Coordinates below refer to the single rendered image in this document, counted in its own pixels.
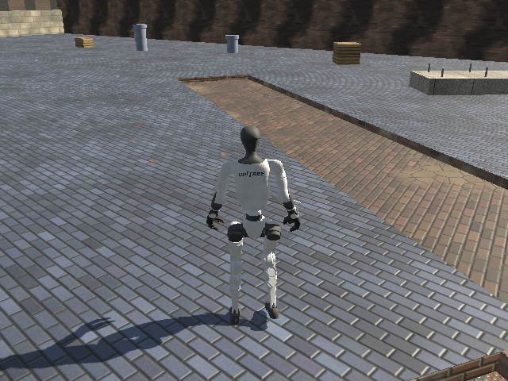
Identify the robot shin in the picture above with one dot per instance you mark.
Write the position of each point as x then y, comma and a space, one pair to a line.
270, 274
235, 288

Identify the robot left forearm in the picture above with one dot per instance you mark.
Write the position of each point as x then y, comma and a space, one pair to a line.
214, 208

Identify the left robot upper arm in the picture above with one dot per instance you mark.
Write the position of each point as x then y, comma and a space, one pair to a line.
223, 181

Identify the right robot hand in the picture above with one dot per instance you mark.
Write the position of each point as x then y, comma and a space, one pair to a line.
296, 221

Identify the right robot shin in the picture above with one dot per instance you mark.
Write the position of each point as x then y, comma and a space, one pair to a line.
270, 274

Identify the robot right forearm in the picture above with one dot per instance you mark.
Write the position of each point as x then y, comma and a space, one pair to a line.
290, 207

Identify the right robot upper arm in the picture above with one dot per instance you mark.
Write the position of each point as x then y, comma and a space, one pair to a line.
280, 178

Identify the left robot hand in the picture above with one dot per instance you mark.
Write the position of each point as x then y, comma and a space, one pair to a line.
210, 220

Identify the left robot shin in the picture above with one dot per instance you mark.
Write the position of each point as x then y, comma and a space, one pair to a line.
235, 288

